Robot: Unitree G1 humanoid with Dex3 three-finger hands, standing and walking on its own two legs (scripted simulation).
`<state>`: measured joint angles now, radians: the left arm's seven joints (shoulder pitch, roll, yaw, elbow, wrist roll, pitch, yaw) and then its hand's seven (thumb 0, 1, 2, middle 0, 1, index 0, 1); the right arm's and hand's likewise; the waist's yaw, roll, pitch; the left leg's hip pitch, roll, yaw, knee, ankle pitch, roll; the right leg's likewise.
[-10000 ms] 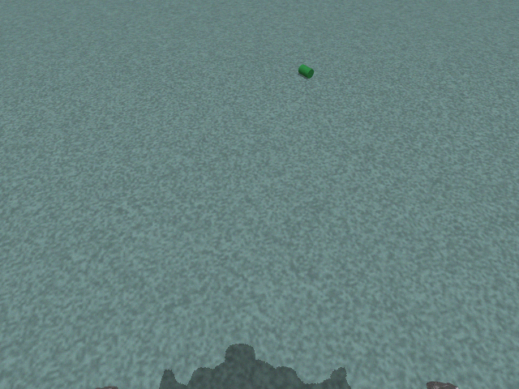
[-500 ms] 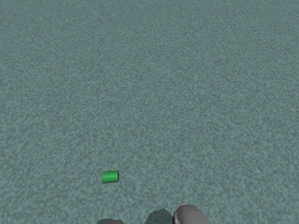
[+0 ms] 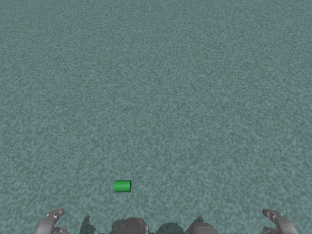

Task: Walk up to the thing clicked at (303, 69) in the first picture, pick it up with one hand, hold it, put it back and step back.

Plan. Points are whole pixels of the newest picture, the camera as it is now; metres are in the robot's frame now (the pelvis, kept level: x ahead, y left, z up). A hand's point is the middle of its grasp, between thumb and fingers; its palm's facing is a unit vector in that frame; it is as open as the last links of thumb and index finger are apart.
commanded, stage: walk up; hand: left
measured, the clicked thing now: (123, 185) +0.39 +0.26 -0.72
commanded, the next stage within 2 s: stand in 1.22 s
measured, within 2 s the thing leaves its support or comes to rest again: neither
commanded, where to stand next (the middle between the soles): +0.01 +0.02 m, yaw +0 degrees
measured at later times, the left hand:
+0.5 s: hand out of the picture +0.07 +0.29 -0.14, palm faces +0.02 -0.94 -0.33, open 7.4 cm
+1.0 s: hand out of the picture +0.04 +0.29 -0.13, palm faces +0.03 -0.94 -0.34, open 7.4 cm
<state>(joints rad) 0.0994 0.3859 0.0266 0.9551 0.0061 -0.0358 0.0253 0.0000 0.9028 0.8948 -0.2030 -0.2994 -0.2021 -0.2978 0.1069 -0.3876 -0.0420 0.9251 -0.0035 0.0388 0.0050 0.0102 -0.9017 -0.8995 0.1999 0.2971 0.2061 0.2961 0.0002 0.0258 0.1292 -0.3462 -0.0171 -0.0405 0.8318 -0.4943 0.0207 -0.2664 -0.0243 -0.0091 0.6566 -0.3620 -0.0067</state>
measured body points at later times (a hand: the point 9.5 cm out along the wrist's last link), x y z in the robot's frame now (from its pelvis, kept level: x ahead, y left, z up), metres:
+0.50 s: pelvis -0.01 +0.03 +0.02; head +0.00 +0.04 +0.47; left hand +0.06 +0.34 -0.12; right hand +0.11 -0.26 -0.10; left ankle +0.00 +0.17 -0.72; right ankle -0.01 -0.12 -0.72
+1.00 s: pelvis -0.02 +0.02 +0.02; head -0.01 +0.02 +0.47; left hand +0.04 +0.33 -0.11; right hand +0.05 -0.28 -0.11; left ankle +0.00 +0.17 -0.72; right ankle -0.01 -0.12 -0.72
